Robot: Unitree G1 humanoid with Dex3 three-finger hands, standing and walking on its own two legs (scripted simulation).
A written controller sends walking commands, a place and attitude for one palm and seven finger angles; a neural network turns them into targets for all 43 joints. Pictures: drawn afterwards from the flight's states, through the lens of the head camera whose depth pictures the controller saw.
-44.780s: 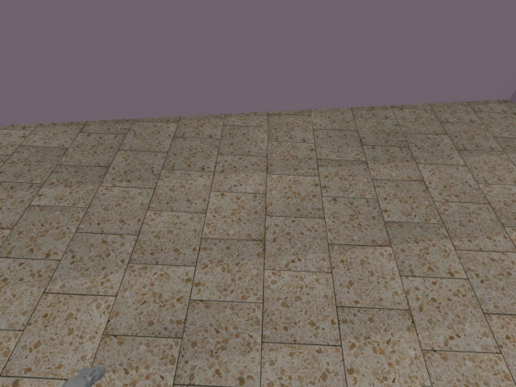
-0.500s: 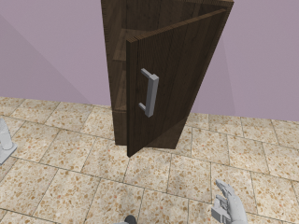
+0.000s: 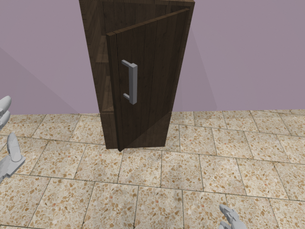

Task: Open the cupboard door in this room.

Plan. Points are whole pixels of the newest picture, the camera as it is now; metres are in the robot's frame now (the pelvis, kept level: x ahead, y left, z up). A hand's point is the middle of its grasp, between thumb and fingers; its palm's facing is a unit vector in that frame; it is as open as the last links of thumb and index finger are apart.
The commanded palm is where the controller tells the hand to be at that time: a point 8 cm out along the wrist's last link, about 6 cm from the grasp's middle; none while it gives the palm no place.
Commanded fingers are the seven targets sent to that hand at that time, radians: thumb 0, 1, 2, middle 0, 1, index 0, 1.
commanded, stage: stop stepping back and stand still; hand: left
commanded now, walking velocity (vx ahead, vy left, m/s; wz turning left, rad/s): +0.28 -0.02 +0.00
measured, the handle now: (129, 82) +0.57 +0.08 +0.08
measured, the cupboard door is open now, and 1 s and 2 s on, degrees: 43 43 43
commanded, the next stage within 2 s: let the arm hang, fingers relaxed in 0.36 s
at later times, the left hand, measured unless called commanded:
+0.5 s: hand (31, 173) +0.20 +0.23 +0.15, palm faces +0.35 -0.78 -0.52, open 7.4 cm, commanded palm none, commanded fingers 0.00 0.90 0.90 -0.20 -0.30 -0.20 -0.30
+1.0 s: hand out of the picture -0.08 +0.19 -0.17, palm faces +0.13 -0.97 -0.21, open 7.2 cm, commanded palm none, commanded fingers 0.00 0.90 0.90 -0.20 -0.30 -0.20 -0.30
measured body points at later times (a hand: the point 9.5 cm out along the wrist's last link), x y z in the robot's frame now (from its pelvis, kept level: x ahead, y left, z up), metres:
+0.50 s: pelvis -0.01 -0.01 +0.00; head +0.00 -0.03 +0.45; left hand +0.17 +0.27 +0.17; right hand +0.16 -0.27 -0.09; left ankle +0.00 +0.14 -0.73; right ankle -0.03 -0.08 -0.73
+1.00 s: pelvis -0.03 +0.01 +0.00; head +0.00 +0.01 +0.45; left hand -0.09 +0.24 -0.15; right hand +0.02 -0.22 -0.15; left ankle -0.02 +0.13 -0.74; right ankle -0.03 -0.09 -0.74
